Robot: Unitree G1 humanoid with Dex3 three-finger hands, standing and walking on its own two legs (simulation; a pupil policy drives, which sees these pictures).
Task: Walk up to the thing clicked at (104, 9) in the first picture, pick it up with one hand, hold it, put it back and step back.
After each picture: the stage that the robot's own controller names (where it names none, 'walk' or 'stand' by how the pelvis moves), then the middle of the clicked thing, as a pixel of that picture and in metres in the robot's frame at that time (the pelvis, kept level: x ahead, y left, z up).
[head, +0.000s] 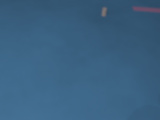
stand; (104, 11) +2.23 -0.44 -0.72
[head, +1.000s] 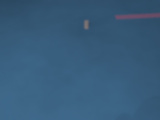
walk; (86, 24) +2.11 +0.01 -0.69
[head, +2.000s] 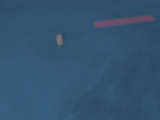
walk; (59, 39) +1.49 +0.31 -0.72
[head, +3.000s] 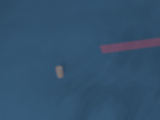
walk; (59, 71) +1.01 +0.25 -0.72
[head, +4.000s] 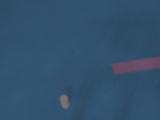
walk; (64, 101) +0.65 +0.19 -0.71
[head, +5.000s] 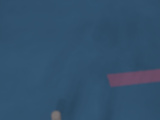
stand; (56, 117) +0.47 +0.16 -0.69
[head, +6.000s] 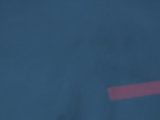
stand; out of the picture +0.42 +0.15 -0.72
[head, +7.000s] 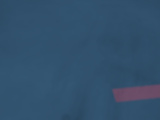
stand; out of the picture +0.42 +0.12 -0.72
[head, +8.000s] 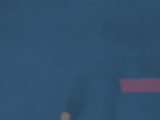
stand; (65, 119) +0.44 +0.05 -0.70
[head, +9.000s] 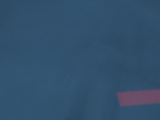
stand; out of the picture +0.38 +0.12 -0.72
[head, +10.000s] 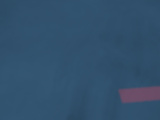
stand; out of the picture +0.39 +0.09 -0.72
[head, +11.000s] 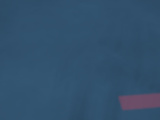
stand; out of the picture +0.37 +0.09 -0.73
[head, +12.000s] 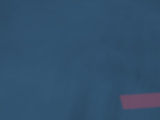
stand; out of the picture +0.37 +0.08 -0.73
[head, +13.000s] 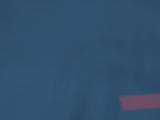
stand; out of the picture +0.37 +0.08 -0.73
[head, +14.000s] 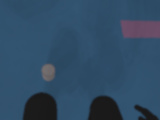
go down; (48, 72) +0.44 +0.13 -0.41
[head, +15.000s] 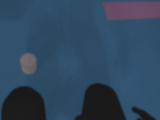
go down; (28, 64) +0.45 +0.16 -0.31
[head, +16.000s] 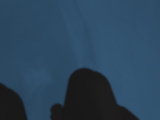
close in; out of the picture +0.45 +0.20 -0.23
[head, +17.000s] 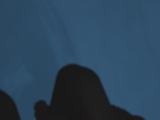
close; out of the picture +0.45 +0.22 -0.23
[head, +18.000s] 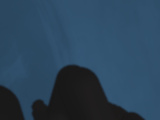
lift; out of the picture +0.43 +0.21 -0.24
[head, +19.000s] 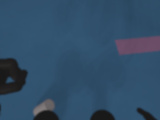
lift; (44, 108) +0.35 +0.17 -0.48
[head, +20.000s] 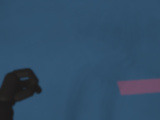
hold; out of the picture +0.37 -0.08 -0.69
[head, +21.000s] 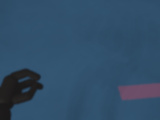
hold; out of the picture +0.32 -0.08 -0.70
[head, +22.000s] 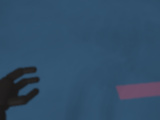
stand; out of the picture +0.30 -0.07 -0.70
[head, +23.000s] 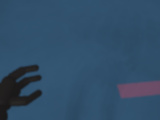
stand; out of the picture +0.28 -0.08 -0.70
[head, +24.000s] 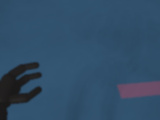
crouch; out of the picture +0.27 -0.08 -0.70
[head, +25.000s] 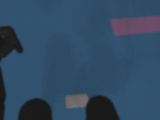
crouch; (76, 101) +0.33 -0.05 -0.43
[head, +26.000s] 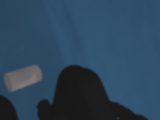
lower; (23, 77) +0.35 +0.01 -0.26
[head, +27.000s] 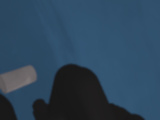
lower; (18, 78) +0.35 +0.01 -0.26
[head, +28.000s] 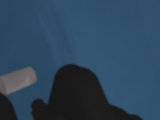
lower; (17, 80) +0.35 +0.01 -0.26
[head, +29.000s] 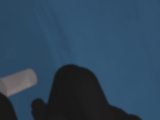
lower; (18, 82) +0.34 +0.01 -0.26
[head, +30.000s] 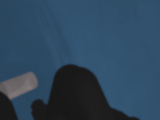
lower; (19, 85) +0.33 +0.01 -0.26
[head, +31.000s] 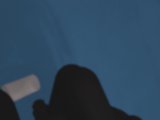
withdraw; (21, 88) +0.32 +0.00 -0.26
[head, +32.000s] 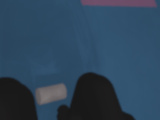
stand; (51, 93) +0.31 -0.02 -0.28
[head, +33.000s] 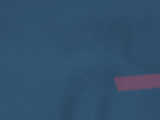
stand; out of the picture +0.19 -0.08 -0.65
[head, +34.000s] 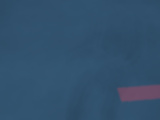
stand; out of the picture +0.18 -0.07 -0.69
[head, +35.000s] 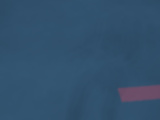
stand; out of the picture +0.17 -0.08 -0.69
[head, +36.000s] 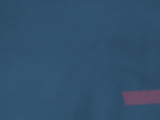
stand; out of the picture +0.19 -0.08 -0.75
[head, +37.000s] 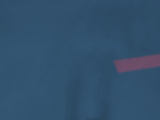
walk; out of the picture +0.33 -0.10 -0.72
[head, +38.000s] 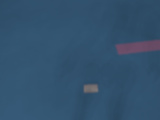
walk; (90, 88) +0.68 -0.05 -0.73
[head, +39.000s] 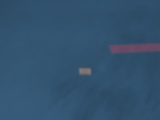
stand; (85, 71) +1.01 -0.06 -0.73
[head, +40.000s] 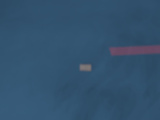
stand; (85, 67) +1.08 -0.08 -0.75
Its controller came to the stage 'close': yes
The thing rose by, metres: 0.28
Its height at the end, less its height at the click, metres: -0.02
